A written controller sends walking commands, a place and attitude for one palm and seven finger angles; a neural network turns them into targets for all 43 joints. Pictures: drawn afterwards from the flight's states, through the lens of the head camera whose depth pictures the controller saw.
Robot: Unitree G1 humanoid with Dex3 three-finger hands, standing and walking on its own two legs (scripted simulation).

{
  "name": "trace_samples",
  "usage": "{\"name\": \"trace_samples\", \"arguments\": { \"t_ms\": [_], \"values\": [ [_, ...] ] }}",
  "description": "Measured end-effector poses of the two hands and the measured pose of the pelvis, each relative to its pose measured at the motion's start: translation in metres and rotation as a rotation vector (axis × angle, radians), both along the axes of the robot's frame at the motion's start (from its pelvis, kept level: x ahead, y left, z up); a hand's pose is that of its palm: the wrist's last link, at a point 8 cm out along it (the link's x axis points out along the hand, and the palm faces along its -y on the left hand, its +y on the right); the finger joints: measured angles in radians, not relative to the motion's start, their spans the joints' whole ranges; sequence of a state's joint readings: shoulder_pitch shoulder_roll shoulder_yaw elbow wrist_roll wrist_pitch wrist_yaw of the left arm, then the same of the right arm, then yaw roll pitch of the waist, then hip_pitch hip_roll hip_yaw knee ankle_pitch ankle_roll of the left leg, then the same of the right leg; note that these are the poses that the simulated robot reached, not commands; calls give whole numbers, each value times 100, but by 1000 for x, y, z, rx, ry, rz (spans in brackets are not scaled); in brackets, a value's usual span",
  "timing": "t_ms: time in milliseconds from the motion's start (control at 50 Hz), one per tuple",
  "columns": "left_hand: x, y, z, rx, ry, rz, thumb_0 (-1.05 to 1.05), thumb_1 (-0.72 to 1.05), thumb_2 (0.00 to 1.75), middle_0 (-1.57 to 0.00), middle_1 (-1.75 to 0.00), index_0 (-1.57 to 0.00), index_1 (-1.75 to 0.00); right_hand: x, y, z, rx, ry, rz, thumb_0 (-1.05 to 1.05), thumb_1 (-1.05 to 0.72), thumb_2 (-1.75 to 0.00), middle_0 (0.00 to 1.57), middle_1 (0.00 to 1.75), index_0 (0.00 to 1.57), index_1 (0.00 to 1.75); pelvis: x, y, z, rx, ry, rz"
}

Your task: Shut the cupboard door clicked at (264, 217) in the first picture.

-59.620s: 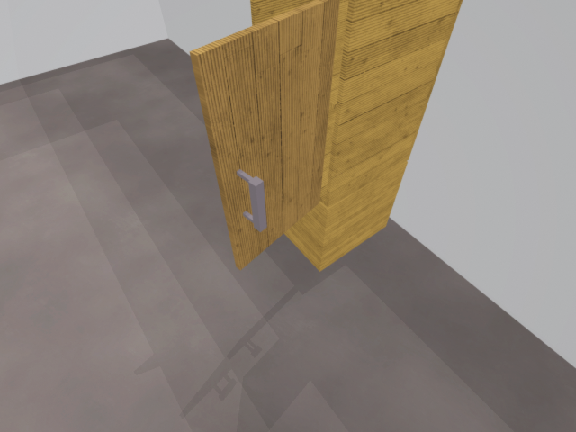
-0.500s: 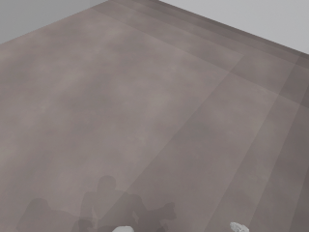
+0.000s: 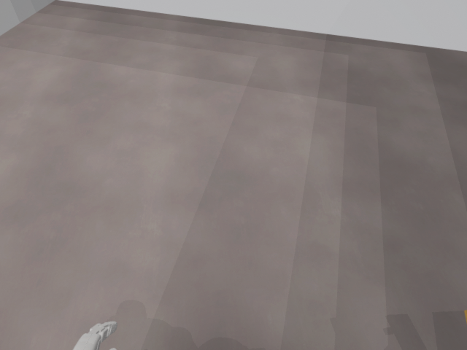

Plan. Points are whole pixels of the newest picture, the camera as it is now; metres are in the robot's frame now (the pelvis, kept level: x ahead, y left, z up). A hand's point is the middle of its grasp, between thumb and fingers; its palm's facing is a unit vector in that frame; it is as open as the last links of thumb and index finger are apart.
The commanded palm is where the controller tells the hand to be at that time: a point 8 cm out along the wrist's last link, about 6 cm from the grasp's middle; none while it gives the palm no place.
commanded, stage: turn to face it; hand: left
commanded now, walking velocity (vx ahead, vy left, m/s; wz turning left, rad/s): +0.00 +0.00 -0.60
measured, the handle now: out of the picture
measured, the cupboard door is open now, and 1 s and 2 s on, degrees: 28 28 28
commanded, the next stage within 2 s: none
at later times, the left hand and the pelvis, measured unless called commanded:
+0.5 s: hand (132, 333) +0.17 +0.21 -0.16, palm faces -0.25 -0.95 -0.19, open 7.4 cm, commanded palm none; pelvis +0.02 +0.04 +0.02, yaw -18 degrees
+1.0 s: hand (181, 318) +0.19 +0.12 -0.14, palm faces -0.54 -0.80 -0.24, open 7.4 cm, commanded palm none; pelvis +0.01 +0.00 +0.01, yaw -35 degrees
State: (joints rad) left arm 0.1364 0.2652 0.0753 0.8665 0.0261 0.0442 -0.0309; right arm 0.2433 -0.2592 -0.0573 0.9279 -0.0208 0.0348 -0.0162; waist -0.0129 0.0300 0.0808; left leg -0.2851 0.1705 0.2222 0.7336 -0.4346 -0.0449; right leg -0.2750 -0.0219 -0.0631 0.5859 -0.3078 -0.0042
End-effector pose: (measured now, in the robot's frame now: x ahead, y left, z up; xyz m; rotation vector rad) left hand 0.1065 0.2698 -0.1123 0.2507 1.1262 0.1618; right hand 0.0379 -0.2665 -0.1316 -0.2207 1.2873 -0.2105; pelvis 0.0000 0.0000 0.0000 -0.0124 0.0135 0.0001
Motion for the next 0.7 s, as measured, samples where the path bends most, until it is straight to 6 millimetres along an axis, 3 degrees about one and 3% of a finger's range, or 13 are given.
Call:
{"name": "trace_samples", "arguments": {
  "t_ms": [80,200,320,380,540,620,700],
  "values": [
    [12,-19,6,4,-5,-50,0,90,90,-20,-30,-20,-30,-15,-13,-1,-15,35,-65,1,-91,-89,20,30,20,30,0,-2,4,1,-7,-42],
    [16,-31,2,-28,46,-108,0,90,90,-20,-30,-20,-30,-8,-5,14,-7,-33,-114,1,-91,-89,20,30,20,30,5,2,12,14,-4,-105],
    [30,-21,-17,-73,74,-149,1,90,90,-21,-30,-20,-30,4,19,21,-30,-109,-152,1,-91,-89,20,30,20,30,14,22,5,3,6,-182],
    [41,-12,-26,-81,91,-170,1,90,90,-21,-30,-20,-30,1,32,24,-48,-126,-164,0,-91,-89,20,30,20,30,16,31,2,-1,6,-227],
    [73,-12,-9,-73,100,-268,1,91,90,-20,-30,-20,-30,-38,53,35,-31,-78,-272,0,-91,-89,21,30,20,30,19,36,18,-28,-2,-340],
    [89,-29,-3,-56,94,-339,1,91,90,-20,-30,-19,-30,-64,51,28,-11,-55,-353,0,-90,-89,21,30,20,30,17,31,19,-26,-3,-396],
    [106,-58,1,-33,64,-422,1,91,90,-20,-30,-19,-30,-96,43,13,17,-30,-436,0,-90,-89,21,30,20,30,12,19,12,-14,-6,-450]
  ]
}}
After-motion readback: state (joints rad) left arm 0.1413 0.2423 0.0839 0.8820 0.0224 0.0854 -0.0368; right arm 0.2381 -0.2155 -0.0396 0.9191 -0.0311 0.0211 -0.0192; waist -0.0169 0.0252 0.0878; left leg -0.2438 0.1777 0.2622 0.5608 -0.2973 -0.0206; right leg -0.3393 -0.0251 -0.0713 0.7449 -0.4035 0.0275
